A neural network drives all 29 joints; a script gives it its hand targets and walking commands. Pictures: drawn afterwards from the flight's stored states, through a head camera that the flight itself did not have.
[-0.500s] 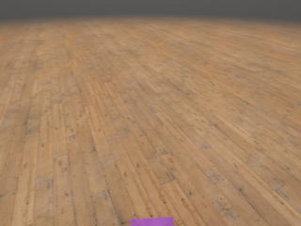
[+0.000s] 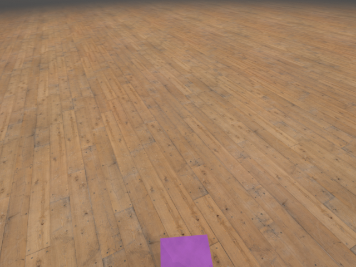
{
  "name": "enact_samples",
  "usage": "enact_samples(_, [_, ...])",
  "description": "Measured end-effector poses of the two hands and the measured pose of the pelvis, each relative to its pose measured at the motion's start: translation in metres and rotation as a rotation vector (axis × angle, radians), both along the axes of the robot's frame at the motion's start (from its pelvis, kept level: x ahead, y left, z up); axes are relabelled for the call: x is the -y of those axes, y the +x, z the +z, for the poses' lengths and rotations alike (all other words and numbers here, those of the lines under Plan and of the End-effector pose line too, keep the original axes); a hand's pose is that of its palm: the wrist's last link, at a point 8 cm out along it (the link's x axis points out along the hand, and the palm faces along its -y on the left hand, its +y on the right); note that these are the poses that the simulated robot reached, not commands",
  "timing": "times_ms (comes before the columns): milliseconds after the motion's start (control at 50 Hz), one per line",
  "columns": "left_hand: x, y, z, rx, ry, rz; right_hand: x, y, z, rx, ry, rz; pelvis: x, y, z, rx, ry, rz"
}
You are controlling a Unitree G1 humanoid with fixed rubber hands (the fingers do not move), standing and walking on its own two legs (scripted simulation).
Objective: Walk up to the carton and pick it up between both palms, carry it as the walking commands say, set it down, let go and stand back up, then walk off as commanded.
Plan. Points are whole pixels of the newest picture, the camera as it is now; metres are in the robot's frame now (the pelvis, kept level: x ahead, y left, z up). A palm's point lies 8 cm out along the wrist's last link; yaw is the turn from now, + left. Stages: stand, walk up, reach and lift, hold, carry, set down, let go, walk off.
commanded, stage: stand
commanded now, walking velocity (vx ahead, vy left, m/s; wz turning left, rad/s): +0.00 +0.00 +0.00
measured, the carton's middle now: (185, 260) +0.43 +0.01 -0.70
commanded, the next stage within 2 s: walk off in 0.98 s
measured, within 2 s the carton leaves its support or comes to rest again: neither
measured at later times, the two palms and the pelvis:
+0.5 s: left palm out of the picture +0.01 +0.30 -0.13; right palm out of the picture +0.04 -0.28 -0.11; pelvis -0.02 +0.01 +0.00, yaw +0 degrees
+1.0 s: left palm out of the picture +0.02 +0.31 -0.12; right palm out of the picture +0.05 -0.28 -0.12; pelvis -0.02 +0.01 +0.00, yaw +0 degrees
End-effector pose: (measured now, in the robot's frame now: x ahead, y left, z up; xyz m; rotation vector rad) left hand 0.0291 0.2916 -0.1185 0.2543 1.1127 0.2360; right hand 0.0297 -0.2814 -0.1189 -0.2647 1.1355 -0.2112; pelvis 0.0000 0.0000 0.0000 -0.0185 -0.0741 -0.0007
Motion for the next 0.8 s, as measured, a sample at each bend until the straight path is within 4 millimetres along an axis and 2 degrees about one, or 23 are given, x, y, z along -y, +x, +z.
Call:
enact_samples(200, [0.003,-0.015,-0.007,-0.041,-0.020,-0.002,-0.006,-0.014,-0.003,-0.049,-0.001,0.005,-0.002,-0.011,-0.001,0.015,0.004,0.000])
enact_samples(400, [-0.006,-0.026,-0.007,-0.086,-0.005,0.007,-0.001,-0.001,0.001,-0.025,-0.013,0.015,-0.004,-0.018,-0.001,0.016,0.004,0.003])
enact_samples(660, [-0.012,-0.013,-0.003,-0.061,0.001,0.003,0.000,0.019,0.009,0.006,-0.023,0.033,-0.007,-0.021,0.001,0.022,0.004,0.005])
enact_samples(800, [-0.016,-0.006,-0.001,-0.063,0.011,-0.002,-0.006,0.020,0.006,-0.005,-0.010,0.040,-0.008,-0.021,0.001,0.016,0.005,0.008])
